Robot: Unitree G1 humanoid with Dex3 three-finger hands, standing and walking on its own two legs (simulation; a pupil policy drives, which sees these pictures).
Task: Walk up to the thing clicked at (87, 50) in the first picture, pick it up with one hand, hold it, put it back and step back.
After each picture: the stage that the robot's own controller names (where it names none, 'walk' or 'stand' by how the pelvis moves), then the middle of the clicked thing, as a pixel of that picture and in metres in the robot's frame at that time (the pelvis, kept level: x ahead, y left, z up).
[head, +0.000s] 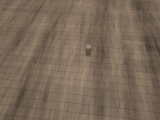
stand; (88, 50) +1.29 -0.07 -0.72
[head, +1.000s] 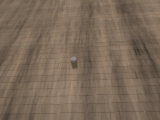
walk; (74, 62) +1.15 +0.20 -0.70
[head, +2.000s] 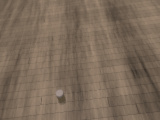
walk; (60, 96) +0.68 +0.29 -0.71
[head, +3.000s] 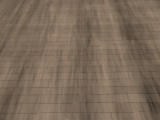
walk; out of the picture +0.44 +0.17 -0.71
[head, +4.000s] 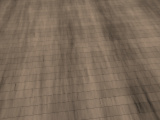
stand; out of the picture +0.36 +0.20 -0.72
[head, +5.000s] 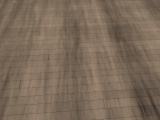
stand; out of the picture +0.35 +0.18 -0.72
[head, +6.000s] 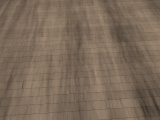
stand; out of the picture +0.36 +0.17 -0.73
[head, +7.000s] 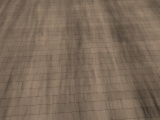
stand; out of the picture +0.34 +0.17 -0.73
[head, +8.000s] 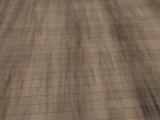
go down; out of the picture +0.34 +0.17 -0.72
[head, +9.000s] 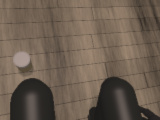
go down; (23, 62) +0.43 +0.22 -0.30
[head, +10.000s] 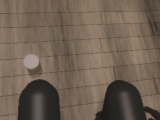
approach; (32, 64) +0.42 +0.22 -0.30
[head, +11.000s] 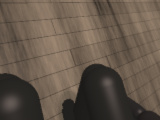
close in; out of the picture +0.40 +0.26 -0.22
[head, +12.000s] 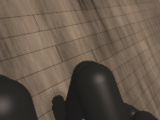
close; out of the picture +0.41 +0.27 -0.22
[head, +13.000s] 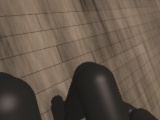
lift; out of the picture +0.39 +0.26 -0.23
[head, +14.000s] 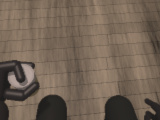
lift; (25, 81) +0.33 +0.20 -0.03
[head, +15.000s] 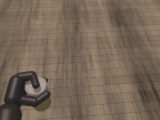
hold; (39, 94) +0.31 +0.16 -0.01
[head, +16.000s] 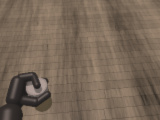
hold; (40, 95) +0.32 +0.16 -0.01
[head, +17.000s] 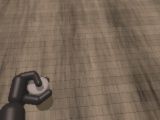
crouch; (41, 94) +0.32 +0.16 -0.02
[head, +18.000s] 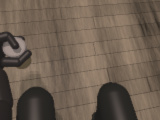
crouch; (18, 54) +0.44 +0.20 -0.10
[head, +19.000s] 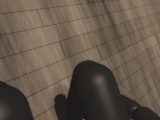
lower; out of the picture +0.42 +0.30 -0.22
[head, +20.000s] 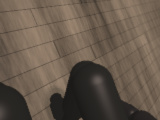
lower; out of the picture +0.43 +0.29 -0.23
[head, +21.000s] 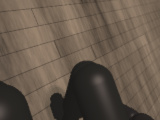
lower; out of the picture +0.43 +0.29 -0.23
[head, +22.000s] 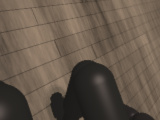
lower; out of the picture +0.42 +0.29 -0.23
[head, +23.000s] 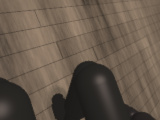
loosen; out of the picture +0.41 +0.27 -0.23
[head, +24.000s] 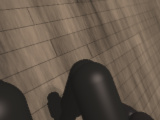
withdraw; out of the picture +0.41 +0.27 -0.23
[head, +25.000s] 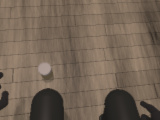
walk; (45, 71) +0.45 +0.20 -0.40
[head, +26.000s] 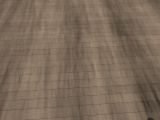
stand; out of the picture +0.37 +0.16 -0.66
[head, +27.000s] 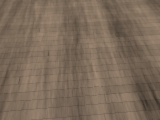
stand; out of the picture +0.39 +0.17 -0.66
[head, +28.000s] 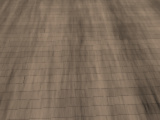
stand; out of the picture +0.38 +0.16 -0.70
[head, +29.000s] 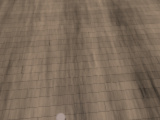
walk; (61, 119) +0.41 +0.17 -0.71
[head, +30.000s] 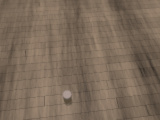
walk; (67, 96) +0.54 +0.12 -0.70
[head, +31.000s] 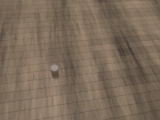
walk; (54, 71) +0.80 +0.19 -0.71
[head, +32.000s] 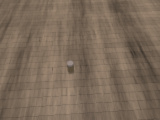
stand; (70, 66) +1.01 +0.17 -0.70
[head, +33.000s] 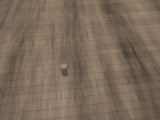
stand; (64, 69) +1.00 +0.20 -0.73
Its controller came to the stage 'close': yes
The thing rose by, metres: 0.71
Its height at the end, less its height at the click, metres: +0.00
